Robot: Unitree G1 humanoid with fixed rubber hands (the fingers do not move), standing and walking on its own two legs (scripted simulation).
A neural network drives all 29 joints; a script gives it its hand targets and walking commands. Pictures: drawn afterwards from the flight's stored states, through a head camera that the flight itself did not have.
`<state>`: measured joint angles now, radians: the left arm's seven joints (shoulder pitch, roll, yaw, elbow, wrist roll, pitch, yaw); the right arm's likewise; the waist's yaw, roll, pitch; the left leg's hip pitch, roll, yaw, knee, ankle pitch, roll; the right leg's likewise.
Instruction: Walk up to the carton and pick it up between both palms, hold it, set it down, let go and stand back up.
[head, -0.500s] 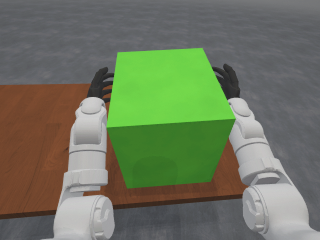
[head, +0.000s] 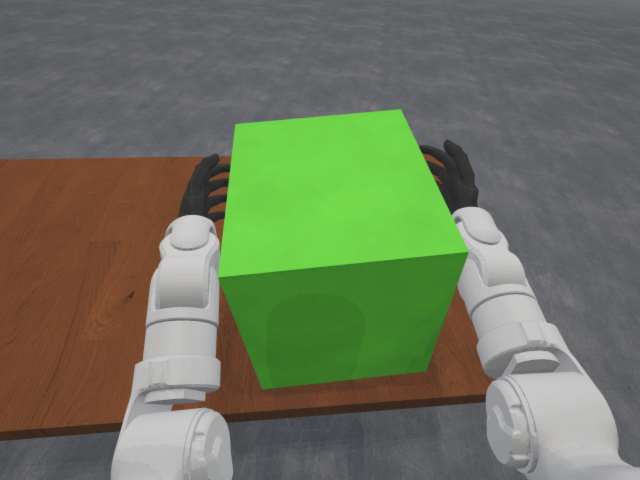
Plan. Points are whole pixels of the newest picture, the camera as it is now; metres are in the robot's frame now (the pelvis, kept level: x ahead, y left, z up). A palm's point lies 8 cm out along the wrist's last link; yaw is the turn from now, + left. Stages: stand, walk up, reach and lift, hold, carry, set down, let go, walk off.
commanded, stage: set down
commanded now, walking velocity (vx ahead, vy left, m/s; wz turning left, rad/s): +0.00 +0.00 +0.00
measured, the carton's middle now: (331, 249) +0.40 +0.00 +0.12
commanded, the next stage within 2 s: none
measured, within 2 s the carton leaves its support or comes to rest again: rests again in 1.98 s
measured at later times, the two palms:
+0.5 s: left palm (203, 237) +0.38 +0.16 +0.15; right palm (451, 224) +0.41 -0.16 +0.16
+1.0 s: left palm (208, 254) +0.38 +0.16 +0.13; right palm (449, 235) +0.41 -0.16 +0.14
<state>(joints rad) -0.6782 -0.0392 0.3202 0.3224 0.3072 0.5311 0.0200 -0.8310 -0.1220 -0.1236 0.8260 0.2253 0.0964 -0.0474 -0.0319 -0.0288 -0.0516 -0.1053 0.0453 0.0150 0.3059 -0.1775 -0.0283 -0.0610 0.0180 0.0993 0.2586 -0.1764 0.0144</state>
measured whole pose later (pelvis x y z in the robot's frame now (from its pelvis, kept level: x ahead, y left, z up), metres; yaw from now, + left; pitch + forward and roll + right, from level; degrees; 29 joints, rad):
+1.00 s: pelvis +0.00 +0.00 +0.00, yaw +0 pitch -1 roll +0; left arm -0.64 -0.10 0.35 0.49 0.31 0.34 0.07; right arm -0.78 -0.11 -0.25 0.92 0.04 -0.01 0.06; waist 0.01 -0.03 -0.01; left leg -0.11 0.05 0.02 0.30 -0.18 -0.03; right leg -0.08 0.02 0.10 0.29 -0.19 0.01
